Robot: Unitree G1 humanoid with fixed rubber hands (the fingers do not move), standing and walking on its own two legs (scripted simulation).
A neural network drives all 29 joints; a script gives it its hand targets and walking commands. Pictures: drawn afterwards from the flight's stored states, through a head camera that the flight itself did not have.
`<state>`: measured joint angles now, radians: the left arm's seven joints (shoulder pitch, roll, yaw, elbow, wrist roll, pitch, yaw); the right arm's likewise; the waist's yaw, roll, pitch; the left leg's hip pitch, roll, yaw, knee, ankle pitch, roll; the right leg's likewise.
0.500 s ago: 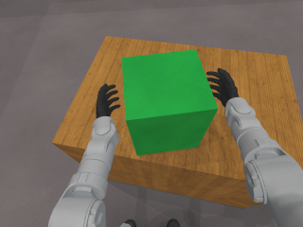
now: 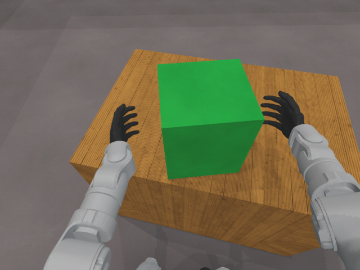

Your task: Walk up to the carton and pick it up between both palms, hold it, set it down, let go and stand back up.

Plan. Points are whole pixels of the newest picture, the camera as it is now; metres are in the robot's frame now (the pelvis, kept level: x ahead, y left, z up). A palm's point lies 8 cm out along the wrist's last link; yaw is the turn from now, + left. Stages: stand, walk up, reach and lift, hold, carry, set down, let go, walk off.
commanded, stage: set down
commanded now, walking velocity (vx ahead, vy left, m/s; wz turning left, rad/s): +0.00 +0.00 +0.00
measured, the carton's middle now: (201, 123) +0.50 +0.04 -0.01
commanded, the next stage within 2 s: none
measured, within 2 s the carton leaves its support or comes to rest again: neither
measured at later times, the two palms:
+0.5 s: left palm (124, 157) +0.34 +0.19 +0.03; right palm (304, 153) +0.42 -0.21 +0.02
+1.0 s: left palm (123, 180) +0.29 +0.18 +0.02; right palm (312, 184) +0.37 -0.23 -0.01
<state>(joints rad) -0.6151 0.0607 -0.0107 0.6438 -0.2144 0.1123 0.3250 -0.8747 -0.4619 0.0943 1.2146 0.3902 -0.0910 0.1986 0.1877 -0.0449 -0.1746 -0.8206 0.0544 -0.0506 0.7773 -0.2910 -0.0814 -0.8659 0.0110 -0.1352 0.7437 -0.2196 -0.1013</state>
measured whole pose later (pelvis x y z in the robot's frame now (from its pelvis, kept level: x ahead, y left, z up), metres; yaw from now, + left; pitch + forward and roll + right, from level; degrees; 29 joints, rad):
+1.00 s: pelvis +0.02 +0.00 +0.02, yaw +0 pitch +15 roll +0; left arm -0.06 -0.01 -0.05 0.20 -0.10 -0.04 0.26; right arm -0.34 -0.47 0.09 0.95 0.45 -0.42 0.26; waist 0.12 0.00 -0.03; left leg -0.65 0.06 -0.05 0.66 -0.28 -0.08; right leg -0.69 0.02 -0.14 0.63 -0.21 -0.09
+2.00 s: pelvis +0.06 +0.01 +0.03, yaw -3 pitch +7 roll +0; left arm 0.31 -0.07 0.00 0.10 0.06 -0.13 0.27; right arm 0.05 -0.42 0.14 0.94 0.44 -0.60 0.30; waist 0.07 -0.03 -0.01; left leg -0.36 0.08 0.00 0.57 -0.33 -0.06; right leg -0.42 0.05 -0.08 0.54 -0.24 -0.08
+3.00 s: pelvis +0.06 +0.02 +0.03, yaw -3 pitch +1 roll +0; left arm 0.36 -0.03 0.00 0.14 0.04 0.02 0.25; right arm 0.14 -0.41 0.07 0.78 0.35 -0.40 0.29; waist 0.06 -0.03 0.03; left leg -0.24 0.06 0.01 0.57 -0.34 -0.04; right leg -0.31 0.04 -0.07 0.55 -0.26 -0.06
